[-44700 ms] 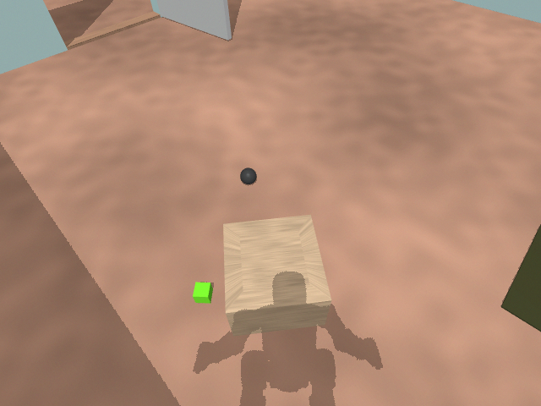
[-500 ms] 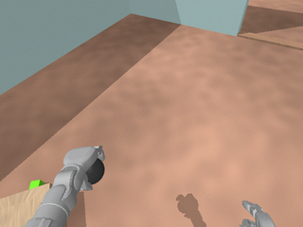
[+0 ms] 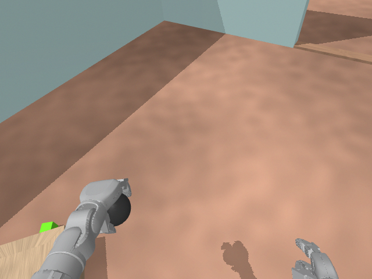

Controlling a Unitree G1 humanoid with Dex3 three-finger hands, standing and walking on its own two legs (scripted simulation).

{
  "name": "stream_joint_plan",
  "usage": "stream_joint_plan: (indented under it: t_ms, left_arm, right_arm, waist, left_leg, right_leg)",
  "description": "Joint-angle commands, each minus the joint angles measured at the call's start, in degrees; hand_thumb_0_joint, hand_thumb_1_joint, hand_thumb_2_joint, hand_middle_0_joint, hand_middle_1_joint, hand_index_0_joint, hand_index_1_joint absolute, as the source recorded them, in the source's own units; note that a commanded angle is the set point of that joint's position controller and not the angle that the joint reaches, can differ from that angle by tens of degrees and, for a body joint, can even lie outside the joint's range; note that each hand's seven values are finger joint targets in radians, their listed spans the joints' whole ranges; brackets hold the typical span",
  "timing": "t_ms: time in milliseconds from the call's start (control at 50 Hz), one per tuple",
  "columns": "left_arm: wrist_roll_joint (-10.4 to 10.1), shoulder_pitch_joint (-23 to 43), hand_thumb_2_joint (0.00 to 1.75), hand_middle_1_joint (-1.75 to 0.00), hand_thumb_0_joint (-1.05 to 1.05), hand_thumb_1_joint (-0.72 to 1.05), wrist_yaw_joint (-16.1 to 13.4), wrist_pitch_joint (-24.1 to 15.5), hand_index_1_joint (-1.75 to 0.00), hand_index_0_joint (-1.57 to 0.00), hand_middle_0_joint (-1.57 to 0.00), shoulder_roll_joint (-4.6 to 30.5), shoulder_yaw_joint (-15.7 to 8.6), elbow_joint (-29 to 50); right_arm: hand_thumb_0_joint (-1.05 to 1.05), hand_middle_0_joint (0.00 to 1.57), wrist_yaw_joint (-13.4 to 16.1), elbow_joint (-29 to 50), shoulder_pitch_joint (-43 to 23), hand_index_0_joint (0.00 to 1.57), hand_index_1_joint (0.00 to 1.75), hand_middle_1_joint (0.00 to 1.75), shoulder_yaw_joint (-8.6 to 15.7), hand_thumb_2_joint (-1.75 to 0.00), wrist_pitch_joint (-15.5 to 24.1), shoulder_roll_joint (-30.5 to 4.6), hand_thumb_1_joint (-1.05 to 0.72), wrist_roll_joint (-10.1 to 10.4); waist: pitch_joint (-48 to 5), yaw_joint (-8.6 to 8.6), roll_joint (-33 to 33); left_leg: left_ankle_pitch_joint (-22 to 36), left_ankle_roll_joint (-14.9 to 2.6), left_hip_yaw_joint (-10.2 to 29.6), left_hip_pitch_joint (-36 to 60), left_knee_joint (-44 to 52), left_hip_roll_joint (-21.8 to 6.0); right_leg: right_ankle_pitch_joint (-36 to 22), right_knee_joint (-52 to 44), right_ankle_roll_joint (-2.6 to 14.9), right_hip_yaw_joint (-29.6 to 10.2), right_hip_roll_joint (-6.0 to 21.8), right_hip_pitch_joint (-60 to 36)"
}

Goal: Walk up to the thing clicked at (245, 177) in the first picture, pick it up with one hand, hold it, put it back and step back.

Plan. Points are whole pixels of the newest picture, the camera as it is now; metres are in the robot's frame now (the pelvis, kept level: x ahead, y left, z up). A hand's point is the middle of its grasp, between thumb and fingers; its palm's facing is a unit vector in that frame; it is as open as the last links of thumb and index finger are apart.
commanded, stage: hold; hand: left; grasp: from above
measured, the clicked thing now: (113, 208) +0.30 +0.22 -0.06
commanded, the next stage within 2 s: crouch in 0.48 s
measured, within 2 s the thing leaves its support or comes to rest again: neither
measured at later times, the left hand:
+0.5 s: hand (106, 205) +0.30 +0.23 -0.04, palm faces -0.46 -0.07 -0.89, open 10.8 cm
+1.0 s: hand (116, 218) +0.30 +0.23 -0.13, palm faces -0.48 -0.01 -0.88, open 10.9 cm
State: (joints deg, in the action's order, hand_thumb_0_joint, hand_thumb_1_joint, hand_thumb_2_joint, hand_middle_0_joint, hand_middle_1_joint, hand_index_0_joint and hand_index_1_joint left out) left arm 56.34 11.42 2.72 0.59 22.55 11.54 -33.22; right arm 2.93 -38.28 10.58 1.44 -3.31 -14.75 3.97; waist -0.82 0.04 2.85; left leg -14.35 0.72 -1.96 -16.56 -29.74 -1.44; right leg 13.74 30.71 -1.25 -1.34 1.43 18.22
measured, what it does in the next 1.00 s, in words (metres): stands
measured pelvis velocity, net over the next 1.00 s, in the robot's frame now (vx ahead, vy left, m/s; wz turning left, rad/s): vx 0.00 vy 0.00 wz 0.02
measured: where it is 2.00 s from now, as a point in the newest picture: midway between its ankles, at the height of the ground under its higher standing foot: outside the picture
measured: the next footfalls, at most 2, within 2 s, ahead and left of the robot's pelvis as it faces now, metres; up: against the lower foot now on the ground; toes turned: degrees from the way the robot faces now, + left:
none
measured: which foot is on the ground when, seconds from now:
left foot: down 0.00-1.00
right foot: down 0.00-1.00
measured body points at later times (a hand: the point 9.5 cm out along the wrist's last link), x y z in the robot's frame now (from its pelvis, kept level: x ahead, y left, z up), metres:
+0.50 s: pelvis +0.02 +0.01 +0.00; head +0.03 -0.01 +0.45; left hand +0.32 +0.23 +0.01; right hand +0.16 -0.25 -0.11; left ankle +0.01 +0.13 -0.73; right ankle +0.03 -0.13 -0.73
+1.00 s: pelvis +0.00 +0.00 -0.03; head +0.07 +0.01 +0.42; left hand +0.32 +0.23 -0.08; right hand +0.12 -0.27 -0.14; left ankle +0.01 +0.13 -0.73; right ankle +0.03 -0.13 -0.73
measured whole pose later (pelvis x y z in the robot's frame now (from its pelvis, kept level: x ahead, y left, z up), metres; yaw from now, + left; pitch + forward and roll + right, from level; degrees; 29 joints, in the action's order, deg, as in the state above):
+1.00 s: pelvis +0.00 +0.00 -0.03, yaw +1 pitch +11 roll +0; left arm 64.1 20.4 -11.7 -3.4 21.1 10.6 -53.6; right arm 0.4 -39.0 11.7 3.2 -4.5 -15.0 1.3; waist -3.2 -2.2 0.0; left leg -20.3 0.8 -0.3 -34.6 -44.3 -1.4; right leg 19.3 43.6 -1.4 -0.1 1.6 34.9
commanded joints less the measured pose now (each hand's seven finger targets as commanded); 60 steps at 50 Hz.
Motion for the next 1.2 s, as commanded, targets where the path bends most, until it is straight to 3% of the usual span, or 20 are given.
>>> stream_joint_plan:
  t_ms: [0, 100, 200, 280, 380, 440, 500, 540, 560, 640, 740, 800, 860, 920, 1000, 1040, 1080, 1120, 1160, 1180]
  left_arm:
    - [0.17, 20.17, 1.03, -1.05, 0.0, 0.47, -2.13, -0.52, -1.02, -0.84, -0.8, 12.81, -6.67, 12.39]
    - [0.45, 18.4, 1.08, -1.06, 0.0, 0.46, -2.55, -0.72, -1.03, -0.84, -0.81, 11.86, -6.5, 10.74]
    - [1.21, 21.34, 1.07, -1.05, 0.0, 0.46, -3.47, -0.8, -1.02, -0.84, -0.81, 13.67, -7.6, 13.33]
    - [0.59, 18.61, 1.09, -1.03, 0.0, 0.45, -3.72, -0.27, -1.01, -0.84, -0.82, 11.58, -6.7, 11.52]
    - [1.14, 19.8, 1.06, -1.04, 0.0, 0.45, -3.05, -0.28, -1.02, -0.83, -0.81, 12.78, -6.67, 10.32]
    - [0.37, 20.58, 1.1, -1.07, 0.0, 0.47, -2.57, -0.65, -1.05, -0.84, -0.81, 12.17, -6.27, 12.71]
    - [0.67, 18.22, 1.08, -1.03, 0.0, 0.46, -2.62, -0.72, -1.01, -0.85, -0.83, 11.19, -5.65, 10.31]
    - [0.79, 20.02, 1.09, -1.03, 0.0, 0.44, -3.13, -1.01, -1.01, -0.83, -0.81, 13.34, -7.39, 11.06]
    - [1.06, 21.36, 1.01, -1.07, 0.0, 0.51, -3.31, -1.11, -1.02, -0.87, -0.82, 14.21, -7.99, 11.24]
    - [1.61, 17.57, 1.0, -1.01, 0.0, 0.31, -4.42, -1.27, -0.99, -0.72, -0.69, 11.07, -6.42, 7.55]
    - [2.92, 17.57, 1.03, -0.98, 0.0, 0.27, -8.01, -2.46, -0.97, -0.7, -0.69, 9.28, -5.77, 3.36]
    - [4.48, 19.63, 1.06, -0.99, 0.0, 0.27, -11.39, -2.85, -0.98, -0.7, -0.7, 8.61, -5.4, -3.21]
    - [5.86, 25.7, 1.02, -1.0, 0.0, 0.27, -14.65, -3.37, -0.98, -0.69, -0.67, 9.66, -5.65, -4.99]
    - [7.74, 29.67, 1.03, -1.02, 0.0, 0.3, -17.96, -4.21, -1.0, -0.72, -0.7, 8.38, -4.97, -11.08]
    - [10.62, 33.4, 1.01, -1.04, 0.0, 0.29, -22.42, -5.29, -1.01, -0.71, -0.68, 8.13, -5.64, -15.95]
    - [11.63, 37.48, 0.99, -1.05, 0.0, 0.29, -24.63, -5.01, -1.02, -0.71, -0.67, 9.85, -6.63, -18.21]
    - [12.02, 42.5, 1.02, -1.08, 0.0, 0.34, -26.04, -4.56, -1.04, -0.74, -0.7, 10.0, -6.31, -20.65]
    - [12.48, 42.56, 1.0, -1.06, 0.0, 0.38, -27.16, -3.76, -1.02, -0.77, -0.73, 13.42, -8.46, -24.95]
    - [11.3, 44.57, 1.03, -1.08, 0.0, 0.39, -27.49, -3.19, -1.04, -0.77, -0.73, 11.54, -7.71, -26.24]
    - [11.57, 46.79, 1.03, -1.07, 0.0, 0.4, -27.73, -2.82, -1.03, -0.78, -0.74, 12.95, -8.23, -26.4]
  right_arm:
    - [0.0, 0.2, 0.85, 8.1, -5.54, 0.2, 0.3, 0.3, 2.3, -0.9, 2.38, -6.89, -0.91, -0.14]
    - [0.0, 0.2, 0.89, 7.88, -5.12, 0.2, 0.3, 0.3, 2.41, -0.9, 2.14, -6.81, -0.91, -0.23]
    - [0.0, 0.2, 0.94, 7.3, -4.62, 0.2, 0.3, 0.3, 2.68, -0.9, 1.93, -6.68, -0.91, -0.32]
    - [0.0, 0.2, 0.82, 7.1, -4.1, 0.2, 0.3, 0.3, 2.9, -0.9, 1.83, -6.83, -0.91, -0.26]
    - [0.0, 0.2, 0.76, 7.13, -3.98, 0.2, 0.3, 0.3, 3.11, -0.9, 1.38, -7.03, -0.91, -0.19]
    - [0.0, 0.2, 0.66, 7.28, -3.9, 0.2, 0.3, 0.3, 3.22, -0.9, 1.29, -7.0, -0.91, -0.19]
    - [0.0, 0.2, 0.66, 7.46, -3.52, 0.2, 0.3, 0.3, 3.34, -0.9, 1.15, -7.22, -0.91, -0.22]
    - [0.0, 0.2, 0.65, 7.24, -3.15, 0.2, 0.3, 0.3, 3.35, -0.9, 1.0, -7.34, -0.91, -0.23]
    - [0.0, 0.2, 0.69, 7.18, -3.21, 0.2, 0.3, 0.3, 3.37, -0.91, 0.91, -7.27, -0.92, -0.34]
    - [0.0, 0.2, 0.49, 7.09, -2.44, 0.2, 0.3, 0.3, 3.63, -0.9, 0.71, -7.43, -0.89, -0.34]
    - [0.0, 0.2, -0.05, 6.49, -1.14, 0.2, 0.3, 0.3, 3.95, -0.9, 0.14, -7.54, -0.89, -0.97]
    - [0.0, 0.2, -0.5, 5.7, -0.67, 0.2, 0.3, 0.3, 3.98, -0.9, -0.21, -7.59, -0.89, -1.56]
    - [0.0, 0.2, -1.16, 4.32, 1.57, 0.2, 0.3, 0.3, 4.71, -0.9, -0.35, -8.33, -0.89, -2.33]
    - [0.0, 0.2, -1.74, 2.87, 3.47, 0.2, 0.3, 0.3, 5.2, -0.9, 0.18, -8.73, -0.9, -3.09]
    - [0.0, 0.2, -2.43, 2.97, 5.44, 0.2, 0.3, 0.3, 5.58, -0.9, 0.76, -8.92, -0.9, -4.1]
    - [0.0, 0.2, -2.46, 2.73, 5.72, 0.2, 0.3, 0.3, 5.67, -0.9, 1.05, -9.62, -0.9, -4.4]
    - [0.0, 0.2, -2.08, 1.96, 6.47, 0.2, 0.3, 0.3, 5.66, -0.9, 1.71, -9.49, -0.9, -4.79]
    - [0.0, 0.2, -1.65, 1.14, 7.32, 0.2, 0.3, 0.3, 5.72, -0.9, 2.13, -9.79, -0.9, -5.0]
    - [0.0, 0.2, -1.46, 0.5, 7.99, 0.2, 0.3, 0.3, 5.63, -0.9, 3.01, -9.58, -0.9, -5.56]
    - [0.0, 0.2, -1.21, 0.11, 8.26, 0.2, 0.3, 0.3, 5.84, -0.9, 3.36, -9.86, -0.9, -5.75]
  waist:
    - [-12.68, 0.33, -1.96]
    - [-12.69, 0.15, -1.58]
    - [-15.87, 0.43, -0.68]
    - [-15.44, 0.31, -1.9]
    - [-14.3, 0.36, -1.99]
    - [-15.52, 0.6, -0.62]
    - [-14.45, 0.14, -1.11]
    - [-15.41, 0.46, -0.77]
    - [-15.36, 0.73, 0.43]
    - [-14.18, -0.05, -2.47]
    - [-12.72, -1.0, -4.0]
    - [-10.82, -1.92, -4.73]
    - [-15.66, -2.75, -2.8]
    - [-18.15, -4.45, -2.46]
    - [-24.77, -4.7, -0.91]
    - [-26.79, -4.85, 0.19]
    - [-29.18, -6.12, 2.18]
    - [-31.25, -5.88, 1.38]
    - [-34.36, -6.91, 1.41]
    - [-36.25, -7.37, 2.1]
  left_leg:
    - [6.75, -1.71, -0.34, 6.04, 4.25, 2.51]
    - [8.77, -1.43, -0.19, 6.9, 4.43, 2.34]
    - [12.17, -1.45, -0.5, 8.35, 3.78, 2.66]
    - [13.36, -1.43, -0.35, 8.55, 4.04, 2.39]
    - [13.74, -1.43, -0.25, 8.2, 4.18, 2.44]
    - [14.64, -1.29, -0.29, 9.12, 4.27, 2.41]
    - [15.89, -1.13, -0.11, 9.22, 4.34, 2.11]
    - [16.56, -1.07, -0.01, 9.22, 4.28, 2.11]
    - [16.49, -1.04, -0.19, 9.08, 4.19, 2.27]
    - [17.41, -1.23, -0.09, 8.78, 3.77, 2.18]
    - [15.26, -1.08, -0.03, 6.4, 2.4, 2.21]
    - [12.22, -1.04, 0.02, 1.93, -0.39, 2.51]
    - [11.85, -0.77, 0.04, -0.69, -5.35, 2.26]
    - [10.84, -0.59, 0.4, -8.13, -14.24, 2.07]
    - [6.32, -0.81, 0.3, -19.48, -24.83, 2.26]
    - [3.87, -0.71, 0.56, -24.17, -28.66, 1.94]
    - [0.64, -0.76, 0.87, -29.57, -32.41, 2.0]
    - [-1.5, -1.09, 0.87, -34.8, -36.3, 2.01]
    - [-2.88, -1.43, 1.17, -40.11, -40.44, 1.89]
    - [-3.82, -1.43, 1.47, -41.72, -42.19, 1.81]
  right_leg:
    - [-4.9, -5.88, 1.23, 0.72, -2.36, -3.8]
    - [-6.55, -5.55, 1.54, 0.99, -2.58, -4.04]
    - [-10.16, -5.35, 1.37, 0.9, -2.34, -5.44]
    - [-11.34, -5.24, 1.52, 1.35, -2.57, -6.01]
    - [-11.62, -5.69, 1.54, 1.43, -2.46, -5.93]
    - [-12.32, -5.56, 1.69, 1.37, -2.44, -6.39]
    - [-13.23, -5.36, 1.88, 1.76, -2.73, -6.04]
    - [-13.8, -5.2, 1.88, 1.83, -2.74, -6.8]
    - [-13.81, -5.31, 1.91, 1.77, -2.62, -6.73]
    - [-14.66, -5.02, 1.9, 1.95, -2.7, -5.9]
    - [-12.68, -4.07, 1.83, 2.07, -2.53, -3.04]
    - [-10.24, -2.09, 1.64, 2.04, -2.16, 1.0]
    - [-10.21, 2.59, 1.85, 1.98, -2.18, 4.86]
    - [-9.56, 10.52, 1.87, 2.0, -2.14, 14.1]
    - [-5.92, 20.12, 2.13, 1.59, -1.75, 23.43]
    - [-3.03, 24.35, 2.41, 1.94, -2.17, 29.46]
    - [-0.79, 28.3, 2.48, 2.12, -2.13, 34.08]
    - [1.32, 32.06, 2.55, 2.3, -2.27, 37.35]
    - [2.32, 36.05, 2.59, 2.45, -2.33, 41.05]
    - [2.86, 38.08, 2.64, 2.66, -2.34, 42.66]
